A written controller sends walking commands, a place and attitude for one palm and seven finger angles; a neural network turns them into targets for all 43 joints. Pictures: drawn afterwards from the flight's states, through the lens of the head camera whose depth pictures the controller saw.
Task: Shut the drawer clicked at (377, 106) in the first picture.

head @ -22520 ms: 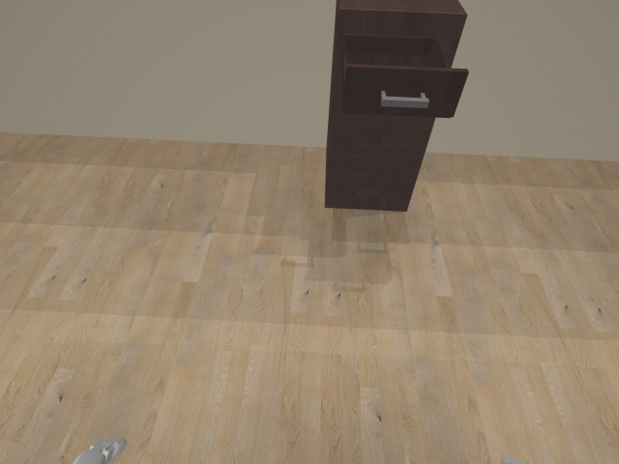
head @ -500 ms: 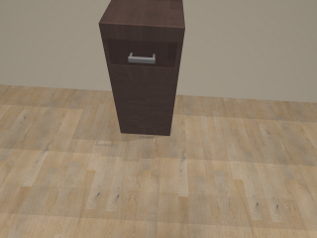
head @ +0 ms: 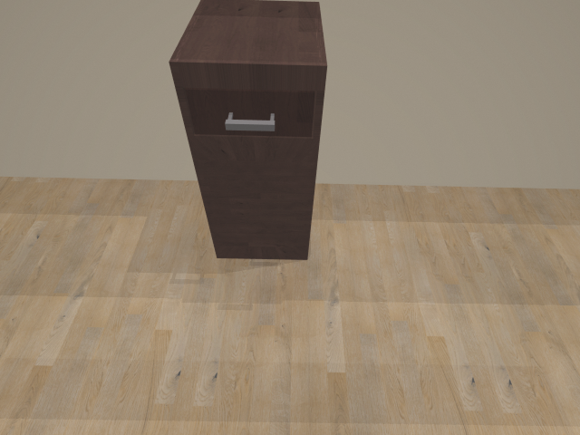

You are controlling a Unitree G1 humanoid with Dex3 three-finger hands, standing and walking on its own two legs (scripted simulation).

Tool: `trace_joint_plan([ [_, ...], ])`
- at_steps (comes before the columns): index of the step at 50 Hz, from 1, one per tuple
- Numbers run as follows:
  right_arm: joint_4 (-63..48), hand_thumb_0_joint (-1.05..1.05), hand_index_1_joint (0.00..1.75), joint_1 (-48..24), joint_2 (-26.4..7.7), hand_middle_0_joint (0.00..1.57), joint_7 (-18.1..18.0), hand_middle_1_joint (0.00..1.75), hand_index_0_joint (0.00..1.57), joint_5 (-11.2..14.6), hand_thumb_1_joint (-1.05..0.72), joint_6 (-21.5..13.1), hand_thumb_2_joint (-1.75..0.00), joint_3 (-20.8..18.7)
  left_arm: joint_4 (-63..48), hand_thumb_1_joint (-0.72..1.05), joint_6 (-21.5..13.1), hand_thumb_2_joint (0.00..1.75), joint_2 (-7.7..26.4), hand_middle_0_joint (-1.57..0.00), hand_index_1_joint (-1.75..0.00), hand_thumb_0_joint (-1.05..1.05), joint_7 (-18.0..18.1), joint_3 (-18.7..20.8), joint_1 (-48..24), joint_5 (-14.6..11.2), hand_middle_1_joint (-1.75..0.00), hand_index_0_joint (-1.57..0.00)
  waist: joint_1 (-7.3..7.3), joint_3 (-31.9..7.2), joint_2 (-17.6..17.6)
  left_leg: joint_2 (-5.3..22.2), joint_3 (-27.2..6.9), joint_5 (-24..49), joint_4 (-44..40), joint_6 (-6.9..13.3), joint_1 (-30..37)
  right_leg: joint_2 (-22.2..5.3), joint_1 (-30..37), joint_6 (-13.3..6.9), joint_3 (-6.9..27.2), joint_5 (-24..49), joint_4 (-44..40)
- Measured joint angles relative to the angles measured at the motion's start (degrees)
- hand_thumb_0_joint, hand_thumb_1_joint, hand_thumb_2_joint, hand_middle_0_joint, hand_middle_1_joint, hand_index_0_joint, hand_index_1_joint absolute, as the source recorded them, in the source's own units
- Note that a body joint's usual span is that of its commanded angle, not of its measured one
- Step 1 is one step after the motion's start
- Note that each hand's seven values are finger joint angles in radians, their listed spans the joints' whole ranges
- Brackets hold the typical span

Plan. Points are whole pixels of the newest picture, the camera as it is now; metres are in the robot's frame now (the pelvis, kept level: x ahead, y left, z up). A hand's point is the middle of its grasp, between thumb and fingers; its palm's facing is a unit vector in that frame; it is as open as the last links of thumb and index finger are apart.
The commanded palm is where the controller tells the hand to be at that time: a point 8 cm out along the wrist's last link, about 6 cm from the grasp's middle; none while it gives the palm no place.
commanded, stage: let the arm hang, fingers relaxed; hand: left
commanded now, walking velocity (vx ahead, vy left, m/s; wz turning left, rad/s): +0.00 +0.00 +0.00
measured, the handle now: (251, 120) +0.87 +0.15 -0.07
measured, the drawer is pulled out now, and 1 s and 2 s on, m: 0.00 0.00 0.00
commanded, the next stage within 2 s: look to check the result in 0.06 s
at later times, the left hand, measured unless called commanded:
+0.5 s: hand out of the picture +0.04 +0.18 -0.18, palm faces +0.01 -0.98 -0.20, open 7.3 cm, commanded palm none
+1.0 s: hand out of the picture +0.04 +0.18 -0.18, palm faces +0.00 -0.98 -0.20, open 7.3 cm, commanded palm none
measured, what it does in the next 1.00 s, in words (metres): stands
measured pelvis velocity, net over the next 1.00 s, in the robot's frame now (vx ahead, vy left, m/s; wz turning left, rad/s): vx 0.03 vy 0.00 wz -0.01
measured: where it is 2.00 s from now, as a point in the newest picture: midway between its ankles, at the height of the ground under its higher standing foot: outside the picture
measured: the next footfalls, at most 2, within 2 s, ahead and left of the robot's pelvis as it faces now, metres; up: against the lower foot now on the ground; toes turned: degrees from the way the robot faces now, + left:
none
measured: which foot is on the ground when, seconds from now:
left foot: down 0.00-1.00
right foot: down 0.00-1.00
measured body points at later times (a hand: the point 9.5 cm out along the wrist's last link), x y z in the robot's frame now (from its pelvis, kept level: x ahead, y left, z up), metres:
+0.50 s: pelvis +0.02 +0.00 +0.00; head +0.04 +0.00 +0.45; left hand +0.04 +0.23 -0.16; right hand +0.02 -0.23 -0.16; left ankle +0.03 +0.10 -0.74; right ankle +0.02 -0.13 -0.74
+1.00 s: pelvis +0.03 +0.00 +0.00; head +0.05 +0.00 +0.45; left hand +0.04 +0.23 -0.16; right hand +0.02 -0.23 -0.16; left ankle +0.03 +0.10 -0.74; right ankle +0.02 -0.13 -0.74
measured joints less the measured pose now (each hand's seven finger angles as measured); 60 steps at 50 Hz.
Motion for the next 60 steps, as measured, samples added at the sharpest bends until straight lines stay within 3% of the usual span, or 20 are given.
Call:
trace_joint_plan([
  [60,2.61,0.00,0.30,-1.10,-0.45,0.20,-0.49,0.30,0.20,0.28,-0.91,-0.37,-0.90,0.16,2.14,0.90,-0.13,0.90,0.63,-0.20,-0.30,0.00,0.17,0.12,-0.05,-0.22,-0.30,-0.20,0.04,0.81,-0.23,0.33,0.71,-1.72,-1.87,-0.19,3.49,0.27,3.09,-0.18,0.73,-1.50,-1.67],
])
